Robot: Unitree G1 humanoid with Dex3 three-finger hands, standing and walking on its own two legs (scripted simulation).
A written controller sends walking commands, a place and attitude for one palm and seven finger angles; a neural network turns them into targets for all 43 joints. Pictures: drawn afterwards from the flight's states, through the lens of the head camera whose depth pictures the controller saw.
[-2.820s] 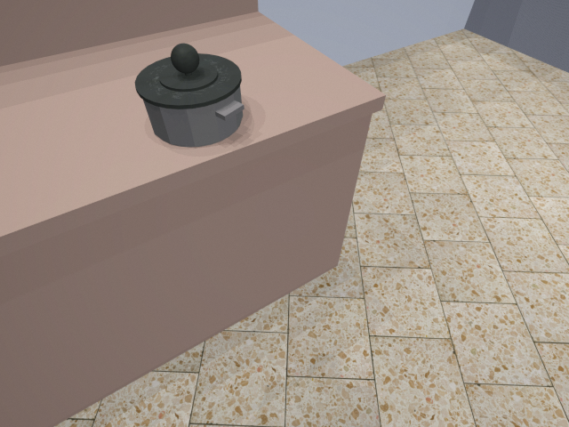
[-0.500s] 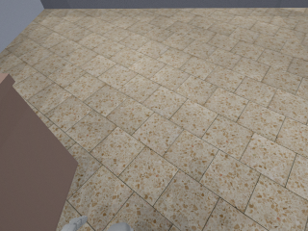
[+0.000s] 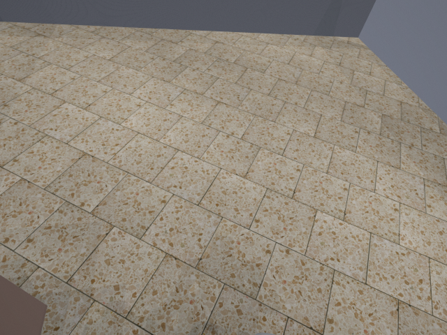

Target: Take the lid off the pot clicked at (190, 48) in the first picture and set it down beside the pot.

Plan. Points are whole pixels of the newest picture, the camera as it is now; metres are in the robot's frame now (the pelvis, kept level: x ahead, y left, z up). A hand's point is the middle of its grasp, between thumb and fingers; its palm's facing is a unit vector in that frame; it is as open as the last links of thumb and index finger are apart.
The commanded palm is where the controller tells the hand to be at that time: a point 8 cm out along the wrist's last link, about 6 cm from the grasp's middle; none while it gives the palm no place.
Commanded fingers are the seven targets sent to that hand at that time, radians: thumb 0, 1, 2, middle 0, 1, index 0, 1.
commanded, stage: walk to a spot facing it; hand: left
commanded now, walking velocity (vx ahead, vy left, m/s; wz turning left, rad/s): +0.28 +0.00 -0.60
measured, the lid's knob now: out of the picture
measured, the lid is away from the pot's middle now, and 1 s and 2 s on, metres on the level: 0.00 0.00 0.00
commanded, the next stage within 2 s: turn to face it in 0.30 s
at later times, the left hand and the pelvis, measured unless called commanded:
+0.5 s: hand (192, 240) +0.36 +0.10 -0.18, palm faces -0.30 -0.93 -0.21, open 7.4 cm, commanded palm none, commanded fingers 0.00 0.90 0.90 -0.20 -0.30 -0.20 -0.30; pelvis +0.18 -0.04 -0.03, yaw -15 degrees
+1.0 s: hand (145, 265) +0.28 +0.20 -0.19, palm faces +0.05 -0.97 -0.23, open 7.4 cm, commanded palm none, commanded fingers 0.00 0.90 0.90 -0.20 -0.30 -0.20 -0.30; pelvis +0.23 -0.01 -0.01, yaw +0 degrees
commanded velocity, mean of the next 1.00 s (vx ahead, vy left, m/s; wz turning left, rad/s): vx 0.02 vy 0.00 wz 0.16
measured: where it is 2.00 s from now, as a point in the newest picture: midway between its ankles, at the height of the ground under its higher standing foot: outside the picture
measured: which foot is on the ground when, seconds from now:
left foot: down 0.00-0.40, up 0.42-0.84, down 0.86-1.00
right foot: up 0.00-0.38, down 0.40-0.86, up 0.88-1.00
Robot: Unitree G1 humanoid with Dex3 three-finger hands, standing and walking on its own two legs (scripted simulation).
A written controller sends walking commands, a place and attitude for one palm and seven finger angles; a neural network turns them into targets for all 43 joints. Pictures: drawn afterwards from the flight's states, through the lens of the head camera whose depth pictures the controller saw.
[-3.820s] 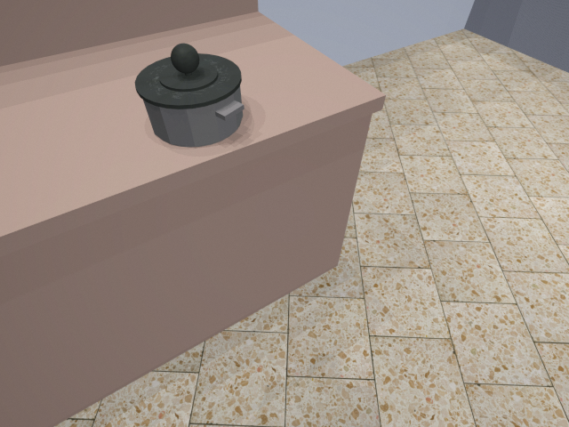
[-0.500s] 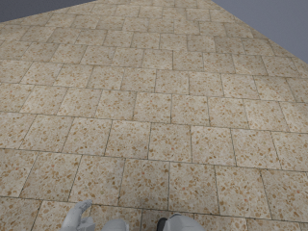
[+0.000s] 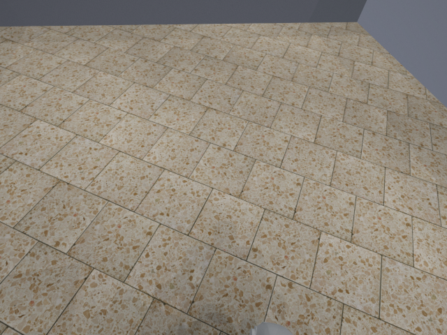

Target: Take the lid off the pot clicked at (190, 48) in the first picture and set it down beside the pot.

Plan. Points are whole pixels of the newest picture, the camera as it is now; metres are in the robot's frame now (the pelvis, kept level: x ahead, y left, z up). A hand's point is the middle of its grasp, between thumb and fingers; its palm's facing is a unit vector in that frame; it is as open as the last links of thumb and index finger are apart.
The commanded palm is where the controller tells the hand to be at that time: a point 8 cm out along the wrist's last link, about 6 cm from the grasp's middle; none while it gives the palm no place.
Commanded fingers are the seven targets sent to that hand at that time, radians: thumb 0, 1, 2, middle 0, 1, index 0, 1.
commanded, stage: turn to face it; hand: left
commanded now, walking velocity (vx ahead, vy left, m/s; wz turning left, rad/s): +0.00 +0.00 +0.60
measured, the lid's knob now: out of the picture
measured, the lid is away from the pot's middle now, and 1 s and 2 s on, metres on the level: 0.00 0.00 0.00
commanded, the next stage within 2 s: none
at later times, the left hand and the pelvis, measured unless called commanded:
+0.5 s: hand out of the picture +0.01 +0.14 -0.14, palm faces +0.32 -0.91 -0.27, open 7.4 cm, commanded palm none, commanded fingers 0.00 0.90 0.90 -0.20 -0.30 -0.20 -0.30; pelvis +0.00 -0.07 +0.01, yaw +18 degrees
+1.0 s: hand out of the picture -0.08 +0.21 -0.16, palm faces +0.59 -0.76 -0.26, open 7.4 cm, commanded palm none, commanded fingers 0.00 0.90 0.90 -0.20 -0.30 -0.20 -0.30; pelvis -0.02 -0.03 +0.01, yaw +35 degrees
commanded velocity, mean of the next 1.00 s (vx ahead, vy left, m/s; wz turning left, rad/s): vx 0.00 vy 0.00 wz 0.60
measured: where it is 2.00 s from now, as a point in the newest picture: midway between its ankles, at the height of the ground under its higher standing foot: outside the picture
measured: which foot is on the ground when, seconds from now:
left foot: down 0.00-0.28, up 0.30-0.70, down 0.72-1.00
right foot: up 0.00-0.26, down 0.28-0.72, up 0.74-1.00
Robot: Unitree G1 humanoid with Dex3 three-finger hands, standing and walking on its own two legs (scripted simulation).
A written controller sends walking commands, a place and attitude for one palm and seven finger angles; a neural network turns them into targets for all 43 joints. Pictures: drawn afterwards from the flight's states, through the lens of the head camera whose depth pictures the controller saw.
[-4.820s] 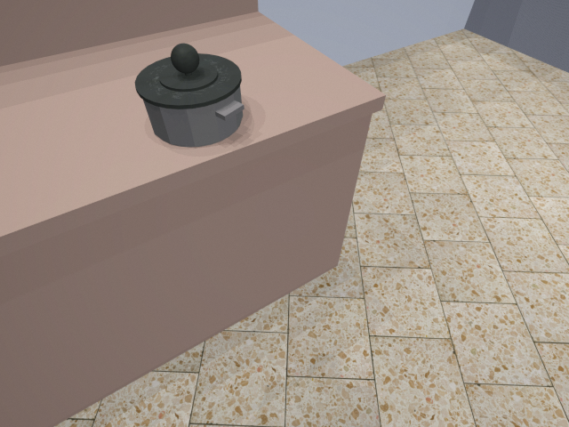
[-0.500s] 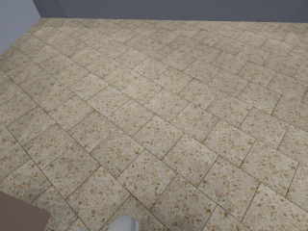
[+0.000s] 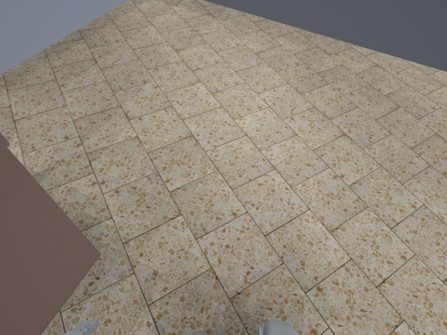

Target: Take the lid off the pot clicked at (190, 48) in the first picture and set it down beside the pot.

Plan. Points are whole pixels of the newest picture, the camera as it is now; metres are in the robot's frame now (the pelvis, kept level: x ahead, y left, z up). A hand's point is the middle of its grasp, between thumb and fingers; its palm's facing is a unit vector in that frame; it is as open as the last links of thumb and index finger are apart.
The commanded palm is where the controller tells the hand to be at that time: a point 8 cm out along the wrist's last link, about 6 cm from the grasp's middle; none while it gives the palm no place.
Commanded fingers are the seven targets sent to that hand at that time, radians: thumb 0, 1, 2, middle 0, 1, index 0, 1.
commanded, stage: turn to face it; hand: left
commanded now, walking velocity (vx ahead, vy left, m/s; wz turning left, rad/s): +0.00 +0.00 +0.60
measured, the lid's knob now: out of the picture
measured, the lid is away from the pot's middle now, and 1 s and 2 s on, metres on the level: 0.00 0.00 0.00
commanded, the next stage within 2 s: take the last steps up to it in 1.78 s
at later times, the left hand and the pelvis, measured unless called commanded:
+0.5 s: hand out of the picture +0.03 +0.15 -0.14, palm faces +0.30 -0.90 -0.30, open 7.4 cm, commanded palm none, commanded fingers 0.00 0.90 0.90 -0.20 -0.30 -0.20 -0.30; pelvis +0.01 -0.06 +0.00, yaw +19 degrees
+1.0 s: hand out of the picture -0.07 +0.22 -0.17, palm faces +0.61 -0.75 -0.25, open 7.4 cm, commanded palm none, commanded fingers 0.00 0.90 0.90 -0.20 -0.30 -0.20 -0.30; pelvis +0.00 -0.01 +0.00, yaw +36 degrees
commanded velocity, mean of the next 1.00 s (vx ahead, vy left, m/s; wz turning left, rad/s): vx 0.00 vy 0.00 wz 0.60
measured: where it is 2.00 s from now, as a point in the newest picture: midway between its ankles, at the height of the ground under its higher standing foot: outside the picture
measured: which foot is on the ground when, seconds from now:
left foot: down 0.00-0.24, up 0.26-0.70, down 0.72-1.00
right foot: up 0.00-0.24, down 0.26-0.72, up 0.74-1.00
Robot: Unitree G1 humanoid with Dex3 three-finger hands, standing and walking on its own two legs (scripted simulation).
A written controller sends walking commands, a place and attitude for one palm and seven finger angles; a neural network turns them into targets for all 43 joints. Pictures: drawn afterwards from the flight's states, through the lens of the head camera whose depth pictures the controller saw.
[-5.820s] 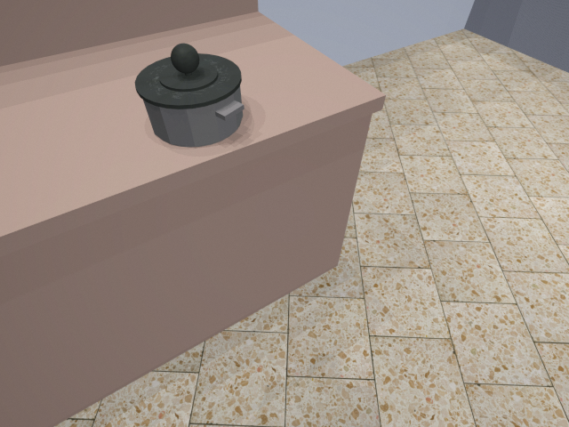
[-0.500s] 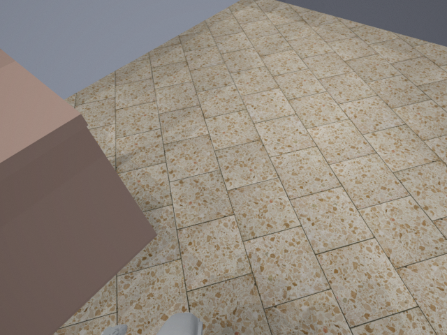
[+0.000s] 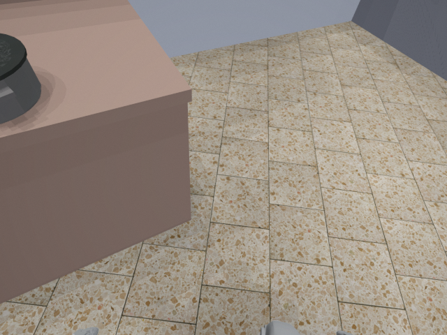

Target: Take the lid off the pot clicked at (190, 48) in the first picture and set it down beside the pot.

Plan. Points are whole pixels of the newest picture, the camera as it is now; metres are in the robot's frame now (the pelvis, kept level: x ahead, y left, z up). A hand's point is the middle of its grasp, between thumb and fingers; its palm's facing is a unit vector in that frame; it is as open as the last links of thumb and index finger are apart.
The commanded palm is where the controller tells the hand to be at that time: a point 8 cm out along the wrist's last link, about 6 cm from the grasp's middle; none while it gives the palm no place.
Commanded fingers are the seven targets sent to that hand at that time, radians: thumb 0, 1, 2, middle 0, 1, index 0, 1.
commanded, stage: turn to face it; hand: left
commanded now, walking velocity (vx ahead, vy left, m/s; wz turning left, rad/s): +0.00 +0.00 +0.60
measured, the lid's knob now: out of the picture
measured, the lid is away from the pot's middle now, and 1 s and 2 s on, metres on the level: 0.00 0.00 0.00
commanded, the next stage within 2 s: take the last steps up to it in 0.78 s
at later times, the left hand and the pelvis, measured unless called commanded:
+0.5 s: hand out of the picture +0.05 +0.16 -0.14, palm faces +0.28 -0.91 -0.30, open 7.4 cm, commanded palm none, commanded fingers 0.00 0.90 0.90 -0.20 -0.30 -0.20 -0.30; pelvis +0.01 -0.06 +0.00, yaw +18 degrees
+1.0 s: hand out of the picture -0.07 +0.20 -0.17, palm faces +0.51 -0.83 -0.24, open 7.4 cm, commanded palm none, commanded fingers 0.00 0.90 0.90 -0.20 -0.30 -0.20 -0.30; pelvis +0.00 -0.01 +0.00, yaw +28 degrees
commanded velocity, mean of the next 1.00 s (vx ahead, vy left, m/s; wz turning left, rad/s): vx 0.04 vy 0.01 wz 0.40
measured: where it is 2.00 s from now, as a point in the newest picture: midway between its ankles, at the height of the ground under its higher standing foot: (169, 327)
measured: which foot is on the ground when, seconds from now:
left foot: down 0.00-0.26, up 0.28-0.72, down 0.74-1.00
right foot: up 0.00-0.24, down 0.26-0.74, up 0.76-1.00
